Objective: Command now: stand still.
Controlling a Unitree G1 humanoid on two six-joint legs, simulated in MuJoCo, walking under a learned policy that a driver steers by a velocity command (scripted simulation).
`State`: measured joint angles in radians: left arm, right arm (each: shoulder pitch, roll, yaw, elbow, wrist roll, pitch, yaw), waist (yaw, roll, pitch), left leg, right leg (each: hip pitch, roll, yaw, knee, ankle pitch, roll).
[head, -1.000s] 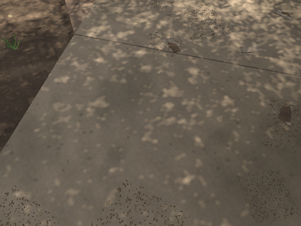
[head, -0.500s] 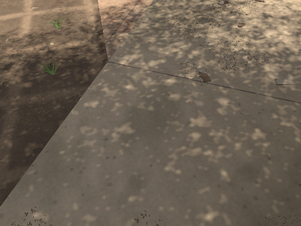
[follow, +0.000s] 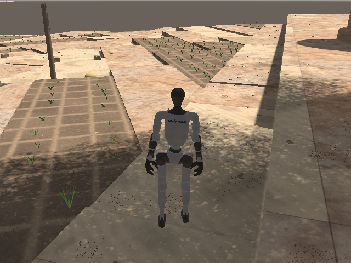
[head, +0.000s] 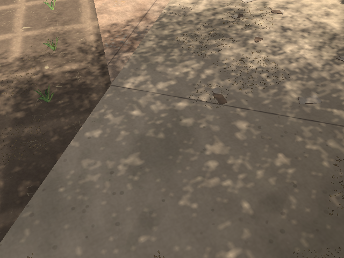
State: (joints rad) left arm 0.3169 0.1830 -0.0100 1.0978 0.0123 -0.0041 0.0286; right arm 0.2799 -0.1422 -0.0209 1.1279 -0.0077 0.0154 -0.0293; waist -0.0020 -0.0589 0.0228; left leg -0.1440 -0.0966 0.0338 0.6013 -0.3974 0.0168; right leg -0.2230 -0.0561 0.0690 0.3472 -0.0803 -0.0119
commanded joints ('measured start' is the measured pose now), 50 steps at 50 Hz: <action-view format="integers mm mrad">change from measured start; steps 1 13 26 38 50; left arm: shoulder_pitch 42 79 71 -171 209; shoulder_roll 93 51 108 70 256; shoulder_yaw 12 -1 74 72 118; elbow -6 41 6 -117 -61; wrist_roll -1 1 6 29 47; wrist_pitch -8 -15 -10 -62 -70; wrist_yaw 6 15 5 -63 -29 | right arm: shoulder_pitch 39 73 52 248 393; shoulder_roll -57 -31 -20 -87 -51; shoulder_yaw -6 4 2 -20 -3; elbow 0 53 -59 -21 -33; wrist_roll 1 7 -22 -12 51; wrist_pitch -6 -13 -79 -145 -132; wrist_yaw -3 -10 30 0 -11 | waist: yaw -7 -6 -13 -13 127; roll -19 -8 -72 136 -65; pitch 72 75 47 170 -392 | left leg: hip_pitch -118 -118 -123 174 -435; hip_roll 87 99 82 281 36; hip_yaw -100 -101 17 -238 -91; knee -125 -120 38 -467 821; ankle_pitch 138 151 -11 428 -171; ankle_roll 29 19 53 177 82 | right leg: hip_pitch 27 78 -101 -547 745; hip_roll -62 -65 -145 1 -397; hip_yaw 97 101 259 -116 418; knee -103 -90 -219 613 150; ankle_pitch -217 -77 -506 -126 367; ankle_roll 3 -13 -185 -21 -348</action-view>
